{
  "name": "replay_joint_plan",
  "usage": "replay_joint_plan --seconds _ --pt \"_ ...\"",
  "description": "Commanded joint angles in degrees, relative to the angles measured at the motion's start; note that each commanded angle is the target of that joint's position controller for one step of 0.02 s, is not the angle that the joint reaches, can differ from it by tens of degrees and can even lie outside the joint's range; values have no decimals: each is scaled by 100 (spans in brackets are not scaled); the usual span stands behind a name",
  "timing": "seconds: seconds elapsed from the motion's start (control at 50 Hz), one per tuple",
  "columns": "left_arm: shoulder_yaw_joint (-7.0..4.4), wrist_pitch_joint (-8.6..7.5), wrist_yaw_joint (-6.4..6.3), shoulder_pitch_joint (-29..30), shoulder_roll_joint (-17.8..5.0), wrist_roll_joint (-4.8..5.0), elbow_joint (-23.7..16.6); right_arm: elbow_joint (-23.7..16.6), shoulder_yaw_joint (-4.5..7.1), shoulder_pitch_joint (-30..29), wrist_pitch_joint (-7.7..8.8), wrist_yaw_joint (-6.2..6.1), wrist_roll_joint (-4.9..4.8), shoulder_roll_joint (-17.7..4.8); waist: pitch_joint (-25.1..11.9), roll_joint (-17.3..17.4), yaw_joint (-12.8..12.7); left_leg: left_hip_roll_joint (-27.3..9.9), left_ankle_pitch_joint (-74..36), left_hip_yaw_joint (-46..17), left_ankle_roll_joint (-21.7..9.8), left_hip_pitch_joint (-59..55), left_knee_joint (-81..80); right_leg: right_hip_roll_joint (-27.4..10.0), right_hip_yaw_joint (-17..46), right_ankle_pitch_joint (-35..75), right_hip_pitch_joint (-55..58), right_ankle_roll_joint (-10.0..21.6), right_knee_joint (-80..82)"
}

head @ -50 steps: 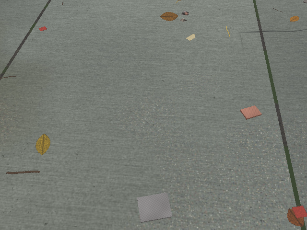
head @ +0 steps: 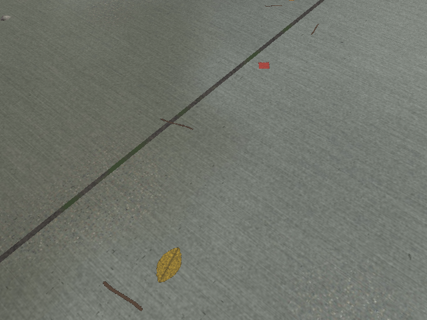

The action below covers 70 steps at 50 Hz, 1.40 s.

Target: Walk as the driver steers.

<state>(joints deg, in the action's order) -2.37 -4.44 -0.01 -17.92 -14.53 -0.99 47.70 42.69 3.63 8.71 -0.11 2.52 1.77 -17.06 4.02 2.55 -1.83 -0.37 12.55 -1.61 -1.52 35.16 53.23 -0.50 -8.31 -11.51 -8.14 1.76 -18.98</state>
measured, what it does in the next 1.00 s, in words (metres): steps on the spot, turning right: left foot, then right foot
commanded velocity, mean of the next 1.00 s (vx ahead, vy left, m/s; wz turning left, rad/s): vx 0.05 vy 0.00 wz -0.39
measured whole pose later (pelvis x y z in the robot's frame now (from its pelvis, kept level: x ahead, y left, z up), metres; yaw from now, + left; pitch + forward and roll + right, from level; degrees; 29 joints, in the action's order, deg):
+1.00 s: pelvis +0.05 +0.02 -0.01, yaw -30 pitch +1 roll +1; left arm -4.6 3.1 0.7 -14.0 -17.3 -0.9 40.6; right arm 41.9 2.4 8.8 -2.0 -1.6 0.2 -15.4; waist 2.7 -1.2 -2.0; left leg 2.9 22.9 -3.2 0.8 19.5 38.8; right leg 7.4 11.0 -10.9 -16.9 3.1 -27.4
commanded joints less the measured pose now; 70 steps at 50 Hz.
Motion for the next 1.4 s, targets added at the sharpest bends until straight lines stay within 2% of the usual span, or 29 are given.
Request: replay_joint_plan --seconds 0.02,0.08,0.12,0.14,0.16,0.18,0.2,0.26,0.38,0.46,0.5,0.52,0.54,0.56,0.58,0.62,0.66,0.7,0.88,0.96,1.02,1.04,1.06,1.08,1.12,1.14,1.18,1.26,1.4 --pt "-93 -52 42 202 -650 29 -272 -194 -139 287 44 39 1 143 -618 -1039 225 128 -667 223 40 -1260 -1155 -1054 295 4093 -311 715 302" --pt "-120 12 88 -8 -782 101 -83 -129 -155 172 91 -66 57 8 -620 -995 176 135 -728 293 -27 -1640 -1961 -1119 705 3828 26 635 -55" --pt "-120 75 66 -46 -768 135 -9 43 -154 496 227 -154 126 -79 -674 -665 363 107 -1438 244 -122 -2422 -3064 -926 838 3160 -11 410 -697" --pt "-79 76 55 -303 -620 105 -31 89 -102 727 319 -215 200 -400 -991 -187 361 -599 -3076 -279 -192 -3259 -3080 -700 798 2090 -370 197 -1207" --pt "33 102 29 -806 -196 129 -172 -2 -45 918 336 -276 218 -771 -1648 818 186 -2129 -5702 -1401 -688 -4355 -2551 -286 512 -989 -1135 -3 -2090" --pt "28 298 -63 -921 -226 232 -39 5 -14 921 244 -347 -78 -693 -2161 1160 390 -2413 -5571 -1731 -1434 -4206 -2597 121 710 -2684 -1235 12 -3062" --pt "-79 415 -79 -616 -571 176 -67 -15 -13 835 177 -379 -168 -630 -1768 794 443 -2235 -4634 -1554 -1534 -3874 -2921 173 828 -2794 -1631 3 -3807" --pt "-179 583 -39 -273 -527 20 -106 -88 -109 115 84 -527 -119 -311 -747 480 52 -1649 -3078 -642 -1104 -2632 -3562 -78 942 -1901 -1787 -145 -4215" --pt "-179 842 38 -121 -274 -14 -267 -93 -71 -97 75 -531 -14 -215 -741 573 16 -1533 -1120 25 -1099 -2011 -3762 -125 667 -1328 -1401 -258 -3581" --pt "-184 879 150 128 -388 2 -528 -46 38 -12 0 -462 22 -447 -820 660 132 -1754 -522 39 -1043 -1960 -3604 -95 469 -1331 -980 -82 -2709" --pt "-187 837 183 -55 -389 17 -549 -43 104 -85 -44 -453 -20 -604 -857 503 -16 -1762 -360 185 -821 -1793 -3311 -8 318 -1028 -465 88 -1932" --pt "-201 793 188 -244 -429 5 -499 -24 128 -73 -80 -453 -41 -620 -804 284 -114 -1642 -82 394 -548 -1512 -2962 77 362 -712 -60 205 -1279" --pt "-244 729 166 -299 -638 -47 -499 49 131 172 -142 -422 -23 -475 -525 -539 -93 -1287 651 808 -114 -1087 -2094 -272 1186 -589 36 331 -249" --pt "-393 687 112 -70 -1414 -63 -774 -178 15 360 -210 -401 -44 18 -297 -2210 89 -279 2206 1294 431 249 -631 -1993 3816 -427 82 814 632" --pt "-499 707 28 -341 -1681 -102 -718 -373 56 -361 -285 -457 9 -272 78 -1658 -274 -12 2270 357 395 188 247 -2234 3996 412 -834 1343 802" --pt "-376 707 -48 261 -1193 -14 -748 -268 66 -166 -269 -406 -110 -265 164 -1043 214 -144 1147 -27 308 -47 606 -1397 2888 75 -991 1100 588" --pt "-329 685 -38 707 -982 25 -940 -26 132 219 -193 -352 23 -415 -226 -1047 330 -33 657 61 279 -94 848 -941 2446 859 -492 958 340" --pt "-321 635 0 482 -920 84 -934 -23 138 280 -185 -309 3 -368 -601 -769 265 9 653 15 339 -118 963 -932 2426 1645 -21 1019 137" --pt "-439 670 -11 40 -1169 6 -961 -362 33 -116 -189 -390 -96 -297 -609 -965 -96 161 1100 -124 377 -435 -596 -948 3243 1496 300 1253 -129" --pt "-472 700 55 321 -1229 -13 -1046 -447 6 80 -120 -427 -167 -353 -711 -1024 16 365 1179 -131 230 -1232 -1306 -817 3633 1922 -63 1108 -280" --pt "-463 715 71 766 -1163 77 -1115 -370 -14 633 -30 -506 -162 -327 -722 -922 413 402 326 -116 92 -2483 -3036 -423 3673 1428 -664 622 -553" --pt "-403 691 52 733 -945 119 -1166 -369 53 732 11 -565 -95 -633 -739 -448 393 -271 324 -715 -57 -3053 -3727 -53 3362 393 -1216 279 -978" --pt "-299 659 41 372 -487 143 -1232 -528 135 460 -7 -592 -31 -1178 -761 909 118 -1813 225 -2302 -545 -3500 -4183 846 2159 -1486 -2104 -73 -2214" --pt "-424 681 -11 382 -1000 -60 -1168 -575 172 292 -52 -533 5 -1249 -558 875 173 -2294 -607 -2633 -1159 -2706 -4027 949 1518 -2252 -2301 -157 -3363" --pt "-492 734 53 291 -1112 -86 -962 -677 -6 -94 -40 -455 -61 -569 -308 258 -67 -1720 -1234 -1621 -1118 -2263 -3842 598 1559 -1682 -2056 -210 -4427" --pt "-489 777 112 173 -1065 -55 -882 -741 -38 -299 -42 -452 -50 -475 -313 356 -147 -1360 -1375 -1097 -939 -2319 -3773 581 1463 -1380 -2059 -269 -4694" --pt "-453 828 218 144 -989 -1 -840 -759 -35 -211 -27 -493 -36 -485 -408 593 -43 -1125 -1979 -582 -901 -2679 -3625 534 1264 -1190 -2237 -427 -4848" --pt "-338 868 219 608 -763 33 -966 -524 31 450 16 -475 -60 -590 -543 570 323 -1324 -2420 -591 -1088 -3363 -3414 522 1285 -1361 -2290 -532 -4051" --pt "-136 832 104 565 -539 96 -887 -308 88 387 -46 -298 -46 -780 -638 856 260 -1285 -2679 -416 -1024 -2861 -2952 439 674 -1241 -659 -228 -1420"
